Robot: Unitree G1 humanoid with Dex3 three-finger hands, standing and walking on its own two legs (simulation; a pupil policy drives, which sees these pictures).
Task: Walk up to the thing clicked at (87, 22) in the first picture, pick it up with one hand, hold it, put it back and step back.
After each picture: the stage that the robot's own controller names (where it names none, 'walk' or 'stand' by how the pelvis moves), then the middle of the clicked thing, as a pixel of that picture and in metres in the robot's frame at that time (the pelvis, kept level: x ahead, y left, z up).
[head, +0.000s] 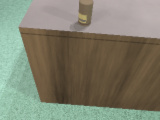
stand; (85, 12) +0.72 -0.03 +0.07
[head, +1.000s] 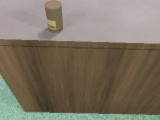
walk; (54, 17) +0.61 +0.14 +0.09
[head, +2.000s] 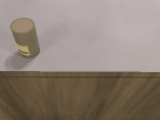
stand; (26, 39) +0.43 +0.17 +0.11
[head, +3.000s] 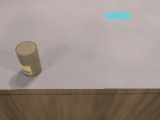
stand; (29, 60) +0.41 +0.18 +0.07
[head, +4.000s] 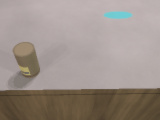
stand; (27, 60) +0.41 +0.19 +0.07
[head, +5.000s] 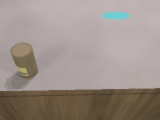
stand; (25, 61) +0.40 +0.19 +0.07
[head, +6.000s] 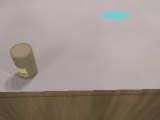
stand; (25, 62) +0.40 +0.19 +0.07
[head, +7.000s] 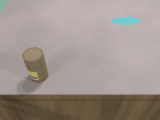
rise first; (36, 65) +0.39 +0.18 +0.07
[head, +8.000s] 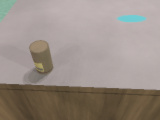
go down; (42, 58) +0.42 +0.18 +0.07
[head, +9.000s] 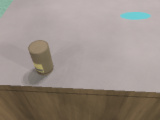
go down; (41, 58) +0.41 +0.18 +0.07
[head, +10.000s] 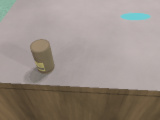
go down; (43, 57) +0.42 +0.18 +0.07
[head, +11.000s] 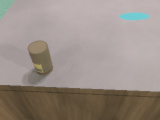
go down; (41, 58) +0.41 +0.18 +0.07
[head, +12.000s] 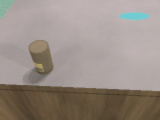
go down; (42, 58) +0.41 +0.18 +0.07
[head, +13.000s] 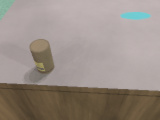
go down; (42, 57) +0.42 +0.18 +0.07
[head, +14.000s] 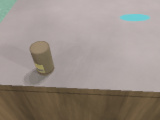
go down; (42, 58) +0.41 +0.18 +0.07
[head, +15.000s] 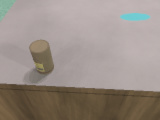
go down; (42, 57) +0.42 +0.18 +0.07
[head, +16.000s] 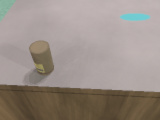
go down; (42, 58) +0.41 +0.18 +0.07
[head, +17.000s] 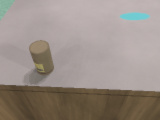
go down; (42, 58) +0.41 +0.18 +0.07
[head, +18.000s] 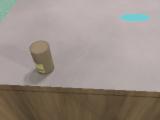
go down; (42, 58) +0.41 +0.18 +0.07
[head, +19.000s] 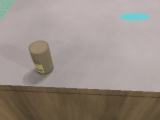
go down; (42, 58) +0.41 +0.18 +0.07
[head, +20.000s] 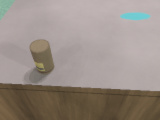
go down; (42, 57) +0.42 +0.18 +0.07
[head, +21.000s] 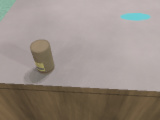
go down; (43, 57) +0.42 +0.18 +0.07
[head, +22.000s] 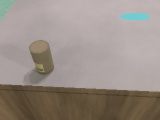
go down; (42, 58) +0.41 +0.18 +0.07
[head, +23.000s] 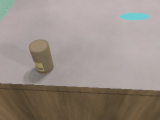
go down; (42, 57) +0.42 +0.18 +0.07
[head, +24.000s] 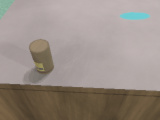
go down; (42, 57) +0.42 +0.18 +0.07
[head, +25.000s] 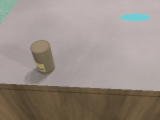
go down; (43, 58) +0.42 +0.17 +0.07
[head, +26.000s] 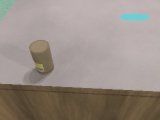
go down; (42, 58) +0.42 +0.18 +0.07
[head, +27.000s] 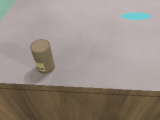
go down; (43, 57) +0.42 +0.18 +0.07
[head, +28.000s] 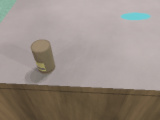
go down; (43, 57) +0.42 +0.17 +0.07
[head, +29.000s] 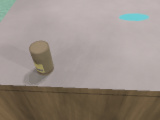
go down; (42, 58) +0.41 +0.18 +0.07
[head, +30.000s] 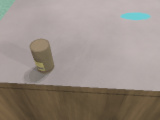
go down; (42, 56) +0.42 +0.18 +0.07
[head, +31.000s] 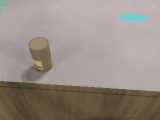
go down; (41, 55) +0.43 +0.16 +0.08
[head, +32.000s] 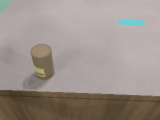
approach; (43, 62) +0.41 +0.15 +0.08
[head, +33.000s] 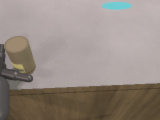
close; (21, 57) +0.40 +0.18 +0.10
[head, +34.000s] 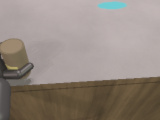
lift; (16, 59) +0.39 +0.19 +0.10
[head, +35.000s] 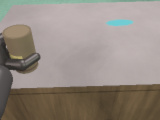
lift; (22, 50) +0.33 +0.16 +0.22
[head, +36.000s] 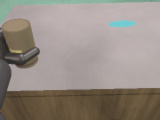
hold; (21, 44) +0.34 +0.17 +0.24
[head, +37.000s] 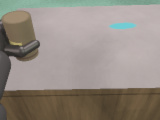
crouch; (22, 37) +0.34 +0.16 +0.26
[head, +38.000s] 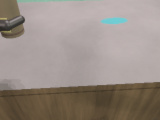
crouch; (7, 14) +0.42 +0.20 +0.28
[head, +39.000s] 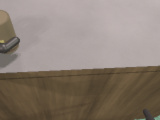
lower; (2, 33) +0.46 +0.21 +0.12
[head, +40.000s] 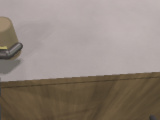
lower; (5, 39) +0.44 +0.21 +0.12
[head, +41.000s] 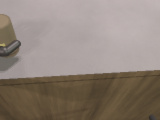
lower; (3, 37) +0.45 +0.21 +0.12
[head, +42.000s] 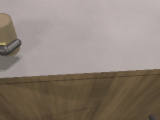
lower; (4, 36) +0.45 +0.21 +0.12
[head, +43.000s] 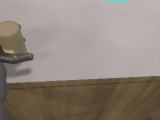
open; (12, 43) +0.43 +0.20 +0.11
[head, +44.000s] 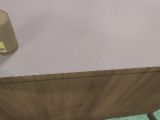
sink last; (1, 34) +0.44 +0.20 +0.12
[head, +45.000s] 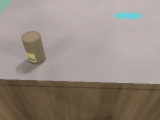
sink last; (34, 48) +0.46 +0.21 +0.09
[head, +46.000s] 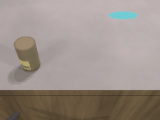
stand; (28, 55) +0.42 +0.19 +0.07
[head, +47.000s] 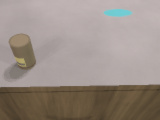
stand; (23, 52) +0.44 +0.21 +0.07
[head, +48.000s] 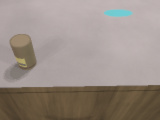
stand; (24, 52) +0.43 +0.20 +0.07
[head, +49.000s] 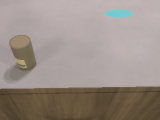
stand; (24, 53) +0.43 +0.20 +0.07
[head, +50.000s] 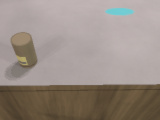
stand; (25, 51) +0.44 +0.20 +0.07
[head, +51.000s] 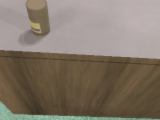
walk; (39, 18) +0.53 +0.15 +0.10
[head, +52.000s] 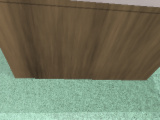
walk; out of the picture +0.85 +0.19 +0.09
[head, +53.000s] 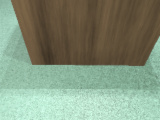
stand; out of the picture +1.20 +0.24 +0.09
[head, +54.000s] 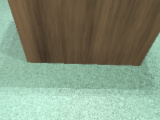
stand; out of the picture +1.18 +0.22 +0.07
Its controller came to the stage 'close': yes
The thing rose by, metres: 0.21
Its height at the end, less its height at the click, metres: +0.00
